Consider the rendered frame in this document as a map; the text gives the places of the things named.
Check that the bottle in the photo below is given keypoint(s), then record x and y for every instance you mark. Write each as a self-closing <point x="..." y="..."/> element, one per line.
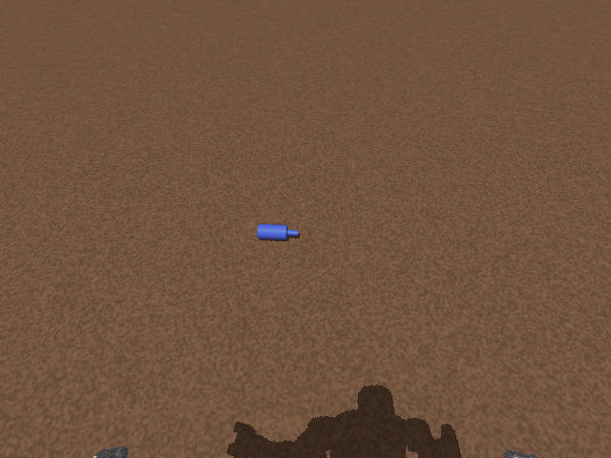
<point x="275" y="231"/>

